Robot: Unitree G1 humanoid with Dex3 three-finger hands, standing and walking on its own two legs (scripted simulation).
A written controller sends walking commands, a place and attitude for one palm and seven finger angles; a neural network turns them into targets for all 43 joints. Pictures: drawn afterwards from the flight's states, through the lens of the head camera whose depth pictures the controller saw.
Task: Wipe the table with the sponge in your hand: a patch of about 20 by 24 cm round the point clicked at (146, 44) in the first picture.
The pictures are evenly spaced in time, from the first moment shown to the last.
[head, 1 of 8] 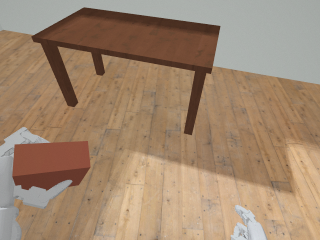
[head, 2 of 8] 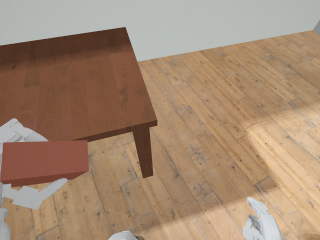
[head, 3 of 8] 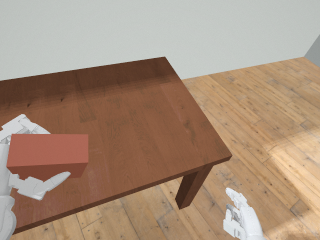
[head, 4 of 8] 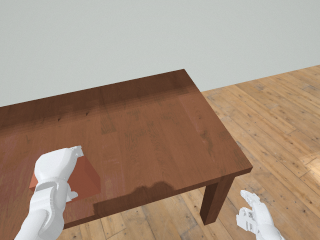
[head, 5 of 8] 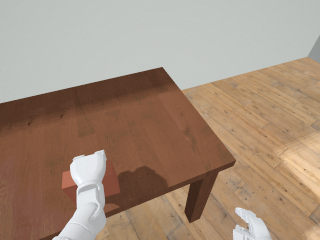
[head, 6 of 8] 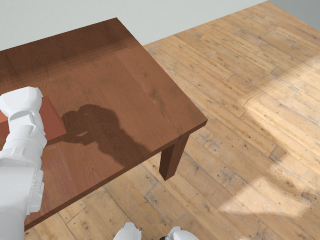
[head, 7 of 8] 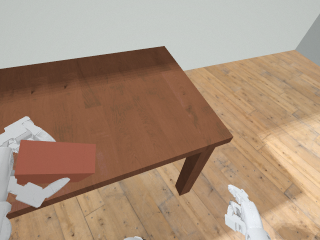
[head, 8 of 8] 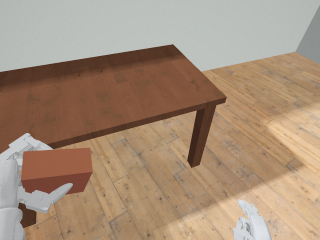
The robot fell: no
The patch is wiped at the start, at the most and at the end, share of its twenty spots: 0.00 1.00 1.00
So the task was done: yes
